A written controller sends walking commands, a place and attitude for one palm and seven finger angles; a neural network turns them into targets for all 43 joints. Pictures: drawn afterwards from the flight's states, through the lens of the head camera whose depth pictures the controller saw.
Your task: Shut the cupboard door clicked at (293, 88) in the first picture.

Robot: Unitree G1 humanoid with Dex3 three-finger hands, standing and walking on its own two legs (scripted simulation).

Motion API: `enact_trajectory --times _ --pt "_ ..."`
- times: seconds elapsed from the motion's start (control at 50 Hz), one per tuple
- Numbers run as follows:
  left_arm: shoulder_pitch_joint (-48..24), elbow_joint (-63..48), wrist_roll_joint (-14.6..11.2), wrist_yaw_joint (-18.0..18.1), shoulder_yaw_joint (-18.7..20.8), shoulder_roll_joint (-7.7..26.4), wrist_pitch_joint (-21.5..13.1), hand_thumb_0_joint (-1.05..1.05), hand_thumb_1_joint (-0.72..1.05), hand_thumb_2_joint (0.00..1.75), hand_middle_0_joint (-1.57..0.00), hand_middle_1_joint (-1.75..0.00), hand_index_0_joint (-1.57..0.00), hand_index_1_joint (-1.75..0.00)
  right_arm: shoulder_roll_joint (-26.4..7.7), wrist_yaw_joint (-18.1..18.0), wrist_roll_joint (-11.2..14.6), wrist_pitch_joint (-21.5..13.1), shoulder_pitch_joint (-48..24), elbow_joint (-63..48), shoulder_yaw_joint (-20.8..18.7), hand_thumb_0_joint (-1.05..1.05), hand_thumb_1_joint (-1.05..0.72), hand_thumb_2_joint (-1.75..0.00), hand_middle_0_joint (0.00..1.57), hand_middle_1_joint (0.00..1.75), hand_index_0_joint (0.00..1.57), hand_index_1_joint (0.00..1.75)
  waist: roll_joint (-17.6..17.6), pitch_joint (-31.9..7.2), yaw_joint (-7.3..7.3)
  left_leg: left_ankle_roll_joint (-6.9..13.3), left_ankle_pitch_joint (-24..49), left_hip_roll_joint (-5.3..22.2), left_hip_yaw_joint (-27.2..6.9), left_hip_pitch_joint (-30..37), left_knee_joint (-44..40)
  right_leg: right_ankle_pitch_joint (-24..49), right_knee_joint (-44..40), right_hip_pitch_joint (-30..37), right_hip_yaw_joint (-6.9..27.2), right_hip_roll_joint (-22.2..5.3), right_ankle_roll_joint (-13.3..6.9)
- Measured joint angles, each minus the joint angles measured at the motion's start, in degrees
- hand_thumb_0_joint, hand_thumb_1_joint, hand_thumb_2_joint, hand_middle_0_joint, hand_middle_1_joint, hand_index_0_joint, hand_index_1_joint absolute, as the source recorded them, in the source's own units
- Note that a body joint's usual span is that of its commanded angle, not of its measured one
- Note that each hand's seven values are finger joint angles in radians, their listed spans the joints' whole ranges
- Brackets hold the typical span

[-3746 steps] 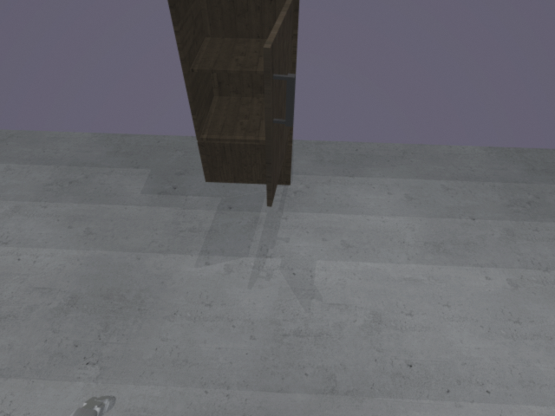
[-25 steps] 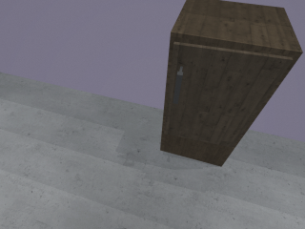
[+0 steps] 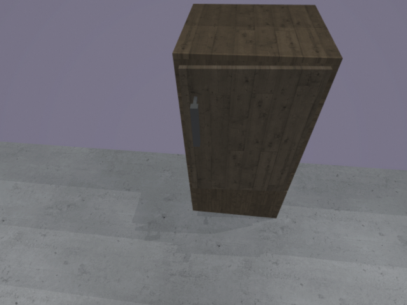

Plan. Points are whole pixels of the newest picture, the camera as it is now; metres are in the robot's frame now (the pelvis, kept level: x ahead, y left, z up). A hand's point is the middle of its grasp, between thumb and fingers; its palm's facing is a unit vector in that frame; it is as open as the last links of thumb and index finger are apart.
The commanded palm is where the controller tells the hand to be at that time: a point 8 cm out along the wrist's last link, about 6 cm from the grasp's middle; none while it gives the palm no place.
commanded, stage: take the last steps up to it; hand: left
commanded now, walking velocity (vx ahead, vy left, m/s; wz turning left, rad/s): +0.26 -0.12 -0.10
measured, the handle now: (196, 122) +0.64 +0.05 -0.04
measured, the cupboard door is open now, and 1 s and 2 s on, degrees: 3 3 3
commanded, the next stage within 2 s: come to a stop and stand still in 0.32 s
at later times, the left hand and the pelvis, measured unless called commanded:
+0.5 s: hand out of the picture +0.15 +0.14 -0.18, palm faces -0.01 -0.99 -0.15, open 7.4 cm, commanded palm none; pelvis +0.14 -0.03 +0.00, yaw -3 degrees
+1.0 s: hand (162, 269) +0.24 +0.13 -0.17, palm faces +0.05 -0.97 -0.22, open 7.4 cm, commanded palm none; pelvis +0.16 -0.07 +0.00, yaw +0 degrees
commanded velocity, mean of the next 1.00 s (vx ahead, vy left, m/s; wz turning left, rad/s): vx -0.02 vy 0.02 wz -0.02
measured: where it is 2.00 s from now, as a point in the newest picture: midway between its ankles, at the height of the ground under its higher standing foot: outside the picture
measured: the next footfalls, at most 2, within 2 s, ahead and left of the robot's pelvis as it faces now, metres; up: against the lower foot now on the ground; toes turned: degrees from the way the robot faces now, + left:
left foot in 0.36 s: +0.24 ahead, +0.07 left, +0.00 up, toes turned +4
right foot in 0.68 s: +0.26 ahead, -0.22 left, +0.00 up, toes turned -3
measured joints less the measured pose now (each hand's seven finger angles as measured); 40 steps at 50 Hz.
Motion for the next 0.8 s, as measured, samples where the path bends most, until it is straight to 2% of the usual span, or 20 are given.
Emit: enact_trajectory --times 0.06,0.12,0.22,0.32,0.34,0.36,0.38,0.4,0.44,0.48,0.52,0.56,0.64,0.68,0.72,0.76,0.8 --pt "1.87 0.21 -0.1 1.05 -0.19 -0.85 -0.9 0.0 0.91 0.9 -0.2 -0.3 -0.2 -0.3 -0.68 0.37 -0.16 0.46 -0.24 1.09 -0.58 0.01 -0.91 -0.9 0.2 0.3 0.2 0.3 -0.76 -0.6 0.51 0.17 1.86 -1.56 -0.71 -5.95 12.13 -0.39 -4.05 3.38 0.01 0.37 -1.0" --pt "3.58 1.4 -0.19 1.65 -0.62 -1.43 -1.86 0.0 0.91 0.9 -0.2 -0.3 -0.2 -0.3 -0.73 0.83 -0.41 -0.15 -1.94 0.19 -0.84 0.01 -0.91 -0.9 0.2 0.3 0.2 0.3 -1.82 -0.03 0.31 -0.24 6.26 -1.81 -0.33 -10.13 14.26 0.95 -8.31 6.16 0.39 1.06 -1.36" --pt "5.58 3.86 -0.19 1.98 -1.58 -2.56 -2.78 0.0 0.91 0.9 -0.2 -0.3 -0.2 -0.3 0.37 1.05 -0.34 -1.16 -5.5 -1.78 -0.53 0.01 -0.91 -0.9 0.2 0.3 0.2 0.3 -2.79 1.57 0.48 -0.29 9.84 -1.81 -0.11 -12.51 7.33 0.63 -11.78 9.66 0.92 2.92 -2.16" --pt "7.49 6.05 -0.15 2.29 -1.79 -2.99 -2.8 0.0 0.91 0.9 -0.2 -0.3 -0.2 -0.3 2.42 0.82 -0.11 -2.19 -8.47 -2.6 0.63 0.01 -0.91 -0.9 0.2 0.3 0.2 0.3 -4.07 2.66 1.7 1.22 11.17 -3.17 1.26 -9.24 -3.82 -3.45 -10.13 13.05 1.59 4.06 -2.28" --pt "7.93 6.5 -0.32 2.29 -1.76 -2.97 -2.69 0.0 0.91 0.9 -0.2 -0.3 -0.2 -0.3 2.8 0.68 -0.13 -2.74 -8.77 -2.84 0.91 0.01 -0.91 -0.9 0.2 0.3 0.2 0.3 -4.43 2.8 1.71 1.63 13.5 -3.88 1.73 -7.28 -7.48 -5.21 -7.76 13.11 1.73 3.99 -2.21" --pt "8.54 6.83 -0.56 2.27 -1.7 -3.11 -2.56 0.0 0.91 0.9 -0.2 -0.3 -0.2 -0.3 2.94 0.53 -0.27 -3.46 -8.87 -3.19 1.22 0.01 -0.91 -0.9 0.2 0.3 0.2 0.3 -4.27 2.73 1.73 3.05 17.58 -4.13 1.74 -5.13 -10.83 -7.16 -3.17 12.02 1.85 4.26 -2.08" --pt "8.53 7.2 -0.94 2.23 -1.64 -2.98 -2.25 0.0 0.91 0.9 -0.2 -0.3 -0.2 -0.3 3.42 0.25 -0.56 -4.16 -9.17 -3.35 1.39 0.01 -0.91 -0.9 0.2 0.3 0.2 0.3 -4.77 2.88 1.57 4.83 17.88 -4.22 2.19 -4.74 -10.0 -8.31 4.9 8.96 1.83 3.86 -1.57" --pt "8.15 7.33 -1.13 2.22 -1.71 -2.68 -1.82 0.0 0.91 0.9 -0.2 -0.3 -0.2 -0.3 3.92 0.04 -0.56 -4.53 -9.3 -3.65 1.71 0.01 -0.91 -0.9 0.2 0.3 0.2 0.3 -5.49 3.21 1.52 5.47 16.27 -4.3 2.9 -4.28 -8.62 -9.78 14.72 5.03 2.44 3.43 -1.24" --pt "6.84 6.95 -0.69 2.25 -1.49 -2.02 -1.02 0.01 0.91 0.9 -0.2 -0.3 -0.2 -0.3 4.69 -0.2 -0.37 -4.57 -8.64 -4.06 2.26 0.0 -0.91 -0.9 0.2 0.3 0.2 0.3 -6.44 3.53 1.42 5.22 13.76 -4.45 3.76 -2.26 -8.81 -11.08 29.38 -2.32 3.19 2.36 -0.5" --pt "4.44 5.77 -0.21 2.06 -1.01 -1.55 -0.22 0.01 0.91 0.9 -0.2 -0.3 -0.2 -0.3 5.04 -0.67 -0.27 -4.13 -7.34 -3.9 2.47 0.0 -0.91 -0.9 0.2 0.3 0.2 0.3 -6.25 3.85 1.24 4.17 14.2 -4.6 3.34 -0.19 -11.58 -9.06 34.22 -8.03 3.01 0.39 0.85" --pt "1.77 3.88 -0.29 2.06 -0.76 -1.43 0.12 0.01 0.91 0.9 -0.2 -0.3 -0.2 -0.3 4.71 -1.5 -0.17 -3.46 -6.37 -2.93 2.22 0.0 -0.92 -0.9 0.2 0.3 0.2 0.3 -5.39 4.49 1.43 3.69 15.72 -4.64 2.45 1.59 -14.75 -7.13 30.51 -11.2 3.46 -1.76 2.19" --pt "-0.24 2.09 -0.53 2.26 -0.76 -1.49 0.04 0.01 0.91 0.9 -0.2 -0.3 -0.19 -0.3 3.87 -1.4 -0.11 -2.42 -5.82 -1.68 2.24 0.0 -0.93 -0.9 0.2 0.3 0.2 0.3 -4.23 4.73 1.69 3.46 16.47 -4.18 1.56 2.64 -16.65 -5.74 23.02 -12.23 3.88 -3.39 3.26" --pt "-1.82 0.29 -0.34 2.52 -0.83 -0.92 -0.3 0.0 0.91 0.9 -0.2 -0.3 -0.19 -0.3 3.35 -0.63 0.43 -0.52 -5.16 0.08 1.69 0.0 -0.93 -0.9 0.2 0.3 0.2 0.3 -3.2 4.14 1.72 1.81 14.98 -2.84 0.45 3.14 -15.54 1.32 9.33 -9.93 3.7 -4.75 4.57" --pt "-1.22 -0.29 -0.13 2.59 -0.76 0.21 -0.56 0.0 0.91 0.9 -0.2 -0.3 -0.19 -0.3 3.81 -0.16 0.69 0.18 -4.69 0.02 1.21 0.01 -0.92 -0.9 0.2 0.3 0.2 0.3 -4.9 3.15 1.85 0.67 13.09 -3.3 1.04 2.53 -13.11 6.64 3.58 -7.78 5.2 -5.43 4.26" --pt "-1.61 0.54 0.17 2.82 -0.82 0.03 -0.43 0.0 0.91 0.9 -0.2 -0.3 -0.19 -0.3 3.21 0.26 0.91 0.8 -5.28 -0.3 0.45 0.01 -0.92 -0.9 0.2 0.3 0.2 0.3 -4.39 3.21 1.54 0.18 9.52 -3.16 0.38 1.26 -9.6 3.87 5.12 -8.28 5.51 -4.95 4.74" --pt "-2.2 1.15 0.35 2.63 -1.55 -0.99 0.14 0.0 0.91 0.9 -0.2 -0.3 -0.19 -0.3 1.99 0.35 0.9 1.28 -5.61 -1.0 -0.47 0.01 -0.92 -0.9 0.2 0.3 0.2 0.3 -2.8 3.43 0.58 0.49 3.49 -4.48 -1.51 -0.22 -4.29 3.31 5.51 -8.14 4.56 -4.81 4.74" --pt "-2.72 1.15 0.38 2.78 -1.76 -1.88 0.2 0.0 0.91 0.9 -0.2 -0.3 -0.19 -0.3 1.04 0.28 0.94 1.56 -6.01 -1.31 -0.92 0.01 -0.92 -0.9 0.2 0.3 0.2 0.3 -2.31 3.53 0.62 0.57 -0.14 -6.38 -2.3 -1.82 2.6 4.24 4.21 -7.91 4.46 -5.05 4.63"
